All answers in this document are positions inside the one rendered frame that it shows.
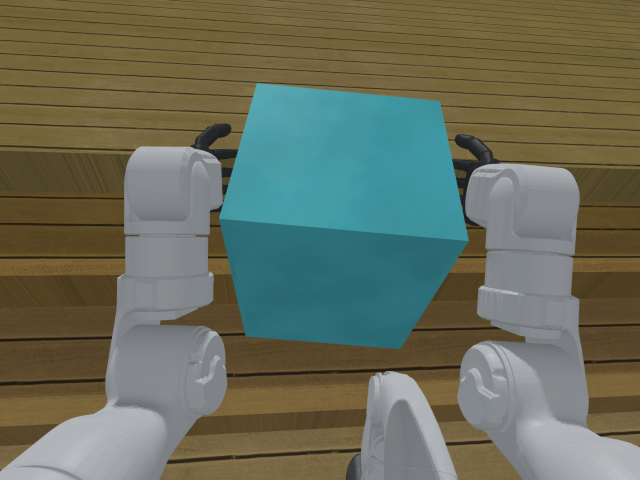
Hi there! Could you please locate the carton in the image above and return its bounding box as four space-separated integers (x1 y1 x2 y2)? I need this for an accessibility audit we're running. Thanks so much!
219 83 469 349

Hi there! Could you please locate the left robot hand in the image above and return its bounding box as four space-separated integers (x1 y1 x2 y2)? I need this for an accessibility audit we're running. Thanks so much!
190 124 238 213

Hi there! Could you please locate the right robot shin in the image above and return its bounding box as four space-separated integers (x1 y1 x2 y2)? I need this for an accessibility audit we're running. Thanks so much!
361 371 397 480

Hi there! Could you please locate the right robot hand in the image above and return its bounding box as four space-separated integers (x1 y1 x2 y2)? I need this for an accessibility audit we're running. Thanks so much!
452 134 499 226

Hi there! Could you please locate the robot left upper arm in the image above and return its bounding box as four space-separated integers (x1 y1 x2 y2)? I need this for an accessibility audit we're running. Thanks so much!
0 324 227 480

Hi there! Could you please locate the robot right upper arm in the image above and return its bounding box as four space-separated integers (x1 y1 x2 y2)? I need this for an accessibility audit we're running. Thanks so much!
457 340 640 480

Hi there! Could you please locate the right robot forearm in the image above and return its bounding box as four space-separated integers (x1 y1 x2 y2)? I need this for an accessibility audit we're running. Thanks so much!
465 164 589 418

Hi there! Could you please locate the right robot thigh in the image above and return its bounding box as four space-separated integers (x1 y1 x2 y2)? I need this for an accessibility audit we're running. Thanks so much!
366 372 458 480

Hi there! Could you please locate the left robot forearm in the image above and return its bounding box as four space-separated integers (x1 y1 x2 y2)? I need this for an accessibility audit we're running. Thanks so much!
105 147 223 400

